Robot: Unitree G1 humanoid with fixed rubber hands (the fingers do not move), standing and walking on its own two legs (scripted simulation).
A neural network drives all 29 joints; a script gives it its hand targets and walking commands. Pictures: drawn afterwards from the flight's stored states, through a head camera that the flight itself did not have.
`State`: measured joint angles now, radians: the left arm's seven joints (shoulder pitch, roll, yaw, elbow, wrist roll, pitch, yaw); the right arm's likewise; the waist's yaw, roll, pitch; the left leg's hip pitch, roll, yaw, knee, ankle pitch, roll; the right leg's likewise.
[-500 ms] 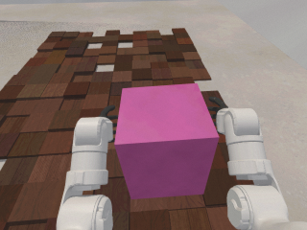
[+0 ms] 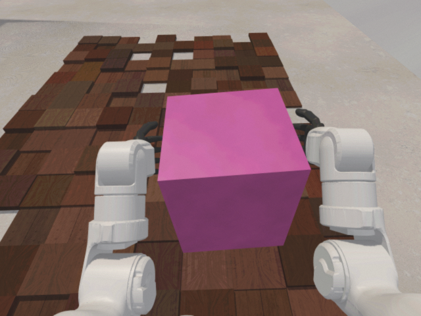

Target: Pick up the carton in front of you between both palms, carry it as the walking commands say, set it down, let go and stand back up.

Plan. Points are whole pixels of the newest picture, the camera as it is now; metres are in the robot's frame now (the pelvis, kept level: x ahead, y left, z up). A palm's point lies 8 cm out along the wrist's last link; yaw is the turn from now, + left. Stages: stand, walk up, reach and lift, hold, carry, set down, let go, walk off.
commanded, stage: carry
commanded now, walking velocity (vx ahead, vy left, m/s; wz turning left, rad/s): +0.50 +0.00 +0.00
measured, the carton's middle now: (228, 174) +0.36 +0.01 +0.09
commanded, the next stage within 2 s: none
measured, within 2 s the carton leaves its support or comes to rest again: neither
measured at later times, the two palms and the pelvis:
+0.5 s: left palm (154, 109) +0.55 +0.19 +0.11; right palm (278, 109) +0.53 -0.10 +0.13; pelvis +0.19 +0.07 +0.03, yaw -3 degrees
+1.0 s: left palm (188, 44) +0.85 +0.13 +0.15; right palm (282, 42) +0.86 -0.16 +0.16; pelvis +0.48 -0.01 +0.01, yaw -1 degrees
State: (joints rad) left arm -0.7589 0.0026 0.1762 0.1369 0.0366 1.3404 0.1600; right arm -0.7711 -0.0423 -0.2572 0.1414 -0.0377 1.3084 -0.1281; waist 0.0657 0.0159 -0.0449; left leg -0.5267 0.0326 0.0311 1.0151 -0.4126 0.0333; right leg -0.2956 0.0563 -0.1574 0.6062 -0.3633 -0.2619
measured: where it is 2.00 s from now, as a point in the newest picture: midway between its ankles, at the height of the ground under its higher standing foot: (229, 166)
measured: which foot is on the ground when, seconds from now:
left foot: up 0.00-0.24, down 0.26-0.82, up 0.84-1.00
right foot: down 0.00-0.26, up 0.28-0.78, down 0.80-1.00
